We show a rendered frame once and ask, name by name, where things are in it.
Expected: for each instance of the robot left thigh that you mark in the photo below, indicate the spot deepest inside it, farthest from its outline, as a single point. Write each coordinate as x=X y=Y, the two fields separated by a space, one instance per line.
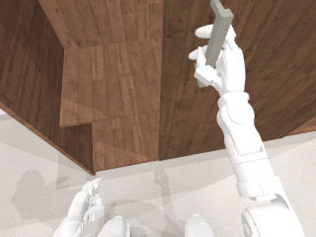
x=116 y=227

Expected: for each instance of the robot left hand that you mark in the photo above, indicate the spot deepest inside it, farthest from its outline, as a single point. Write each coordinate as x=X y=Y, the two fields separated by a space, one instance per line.
x=90 y=209

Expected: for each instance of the robot left forearm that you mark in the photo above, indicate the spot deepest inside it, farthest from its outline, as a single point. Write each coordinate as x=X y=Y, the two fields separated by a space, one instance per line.
x=71 y=226

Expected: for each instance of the robot right thigh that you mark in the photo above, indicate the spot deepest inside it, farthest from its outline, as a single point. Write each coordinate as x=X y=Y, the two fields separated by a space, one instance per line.
x=197 y=226

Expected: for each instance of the robot right hand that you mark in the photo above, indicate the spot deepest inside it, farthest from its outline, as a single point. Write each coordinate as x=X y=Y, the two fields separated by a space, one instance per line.
x=230 y=64

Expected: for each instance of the wardrobe door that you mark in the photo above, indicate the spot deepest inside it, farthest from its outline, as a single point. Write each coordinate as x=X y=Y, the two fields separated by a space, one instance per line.
x=311 y=122
x=278 y=41

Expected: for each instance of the robot right forearm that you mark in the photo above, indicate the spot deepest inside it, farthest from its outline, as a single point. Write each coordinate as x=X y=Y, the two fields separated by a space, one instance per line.
x=247 y=154

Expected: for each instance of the right robot upper arm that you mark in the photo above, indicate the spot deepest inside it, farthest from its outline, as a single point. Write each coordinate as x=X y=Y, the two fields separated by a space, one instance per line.
x=272 y=219

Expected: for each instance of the handle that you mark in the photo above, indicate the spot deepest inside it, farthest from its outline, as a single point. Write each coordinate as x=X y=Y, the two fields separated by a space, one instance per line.
x=218 y=34

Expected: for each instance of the robot thigh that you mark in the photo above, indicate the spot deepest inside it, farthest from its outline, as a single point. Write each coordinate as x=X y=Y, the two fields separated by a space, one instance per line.
x=197 y=226
x=116 y=227

